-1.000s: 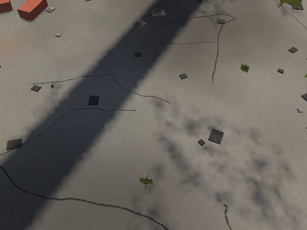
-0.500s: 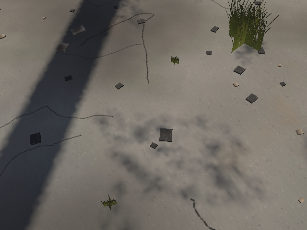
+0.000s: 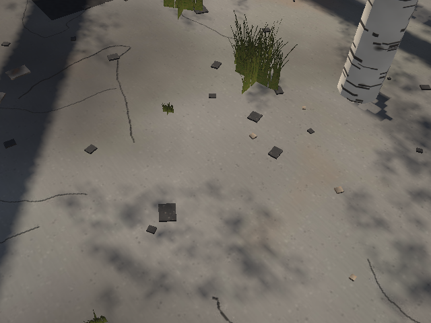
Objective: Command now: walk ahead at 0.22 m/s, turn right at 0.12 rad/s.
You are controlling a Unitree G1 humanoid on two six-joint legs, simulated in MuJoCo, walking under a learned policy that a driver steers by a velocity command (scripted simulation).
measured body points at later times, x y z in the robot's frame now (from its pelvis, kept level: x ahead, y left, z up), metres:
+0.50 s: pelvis +0.16 +0.02 -0.02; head +0.20 +0.02 +0.42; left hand +0.12 +0.31 -0.14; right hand +0.40 -0.19 -0.11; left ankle +0.30 +0.15 -0.73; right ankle -0.03 -0.13 -0.74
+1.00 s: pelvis +0.44 +0.09 -0.01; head +0.46 +0.12 +0.44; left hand +0.58 +0.40 -0.07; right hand +0.58 -0.17 -0.11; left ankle +0.30 +0.14 -0.74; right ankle +0.65 +0.02 -0.72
